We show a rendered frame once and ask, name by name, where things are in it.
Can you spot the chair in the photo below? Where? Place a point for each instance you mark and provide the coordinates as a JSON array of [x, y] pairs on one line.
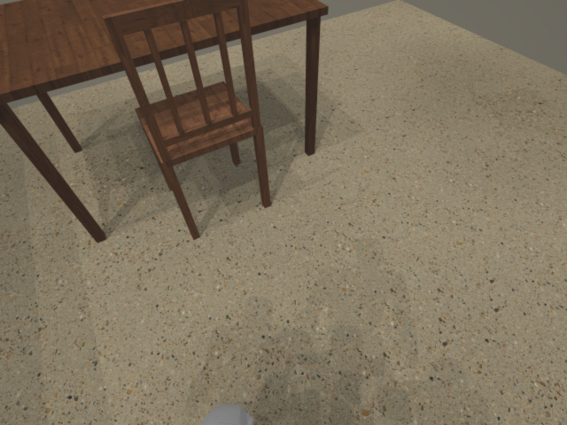
[[192, 124]]

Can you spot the table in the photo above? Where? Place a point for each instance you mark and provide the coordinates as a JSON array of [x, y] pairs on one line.
[[52, 44]]

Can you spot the robot left thigh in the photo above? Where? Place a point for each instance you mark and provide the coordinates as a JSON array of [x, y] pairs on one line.
[[228, 415]]

